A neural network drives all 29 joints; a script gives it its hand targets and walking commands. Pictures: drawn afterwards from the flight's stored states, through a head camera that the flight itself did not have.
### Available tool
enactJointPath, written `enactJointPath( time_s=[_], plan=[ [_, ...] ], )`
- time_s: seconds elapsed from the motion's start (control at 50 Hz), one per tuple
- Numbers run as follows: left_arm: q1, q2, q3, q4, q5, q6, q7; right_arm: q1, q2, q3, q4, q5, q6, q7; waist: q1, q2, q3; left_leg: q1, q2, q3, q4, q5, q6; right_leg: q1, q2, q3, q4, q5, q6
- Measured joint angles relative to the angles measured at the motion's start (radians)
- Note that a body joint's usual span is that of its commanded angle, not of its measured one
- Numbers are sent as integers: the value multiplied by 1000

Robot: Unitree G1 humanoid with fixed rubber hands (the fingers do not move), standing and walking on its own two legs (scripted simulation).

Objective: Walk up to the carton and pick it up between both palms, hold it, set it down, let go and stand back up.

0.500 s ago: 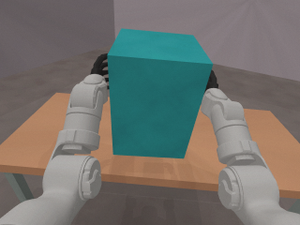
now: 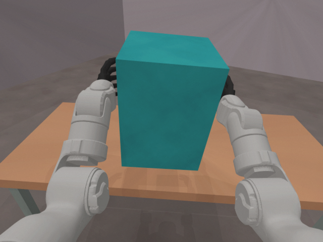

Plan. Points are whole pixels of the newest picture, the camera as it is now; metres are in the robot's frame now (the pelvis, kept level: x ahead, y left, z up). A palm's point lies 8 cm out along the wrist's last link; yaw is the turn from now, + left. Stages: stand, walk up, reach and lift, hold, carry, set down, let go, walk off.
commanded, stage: hold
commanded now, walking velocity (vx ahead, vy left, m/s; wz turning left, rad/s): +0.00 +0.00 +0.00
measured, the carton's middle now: (164, 101) +0.39 +0.00 +0.24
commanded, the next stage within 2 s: none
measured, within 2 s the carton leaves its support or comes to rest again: neither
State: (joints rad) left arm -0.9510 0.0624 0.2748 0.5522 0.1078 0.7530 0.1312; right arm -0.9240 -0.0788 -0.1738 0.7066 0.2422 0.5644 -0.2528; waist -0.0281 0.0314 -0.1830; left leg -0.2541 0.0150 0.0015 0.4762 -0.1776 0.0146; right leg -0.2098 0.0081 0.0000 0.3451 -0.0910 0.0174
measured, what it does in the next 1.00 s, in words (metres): stands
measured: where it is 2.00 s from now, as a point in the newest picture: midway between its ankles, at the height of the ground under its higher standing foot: outside the picture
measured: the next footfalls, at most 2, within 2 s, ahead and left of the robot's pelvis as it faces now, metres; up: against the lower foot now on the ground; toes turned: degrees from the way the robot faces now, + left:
none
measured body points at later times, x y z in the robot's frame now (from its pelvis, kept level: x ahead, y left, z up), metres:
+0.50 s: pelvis +0.00 +0.00 +0.00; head -0.09 +0.01 +0.44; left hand +0.39 +0.15 +0.28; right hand +0.39 -0.14 +0.26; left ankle +0.05 +0.10 -0.74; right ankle +0.06 -0.14 -0.74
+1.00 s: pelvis +0.00 +0.00 +0.00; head -0.09 +0.01 +0.44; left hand +0.39 +0.15 +0.28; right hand +0.39 -0.14 +0.26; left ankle +0.05 +0.10 -0.74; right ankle +0.06 -0.14 -0.74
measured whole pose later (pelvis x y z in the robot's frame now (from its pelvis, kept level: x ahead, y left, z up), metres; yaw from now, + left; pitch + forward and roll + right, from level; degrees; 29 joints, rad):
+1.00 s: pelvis +0.00 +0.00 +0.00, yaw +0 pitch -3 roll -2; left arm -0.95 0.06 0.27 0.55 0.11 0.75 0.13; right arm -0.93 -0.08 -0.17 0.71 0.24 0.57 -0.25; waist -0.03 0.01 -0.18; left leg -0.25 0.02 0.00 0.48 -0.18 0.01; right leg -0.21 0.01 0.00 0.34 -0.09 0.02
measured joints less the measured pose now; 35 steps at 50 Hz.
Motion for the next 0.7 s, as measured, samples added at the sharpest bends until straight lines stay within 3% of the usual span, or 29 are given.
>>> enactJointPath(
  time_s=[0.38,0.7],
  plan=[
    [0,0,0,-1,1,0,-1,-1,0,0,0,1,0,-1,0,-31,-3,0,0,0,0,0,0,0,0,0,0,0,0],
    [0,0,0,-2,1,0,-1,-1,0,0,0,1,0,-1,0,-7,-4,0,0,0,0,0,0,0,0,0,0,0,0]
  ],
)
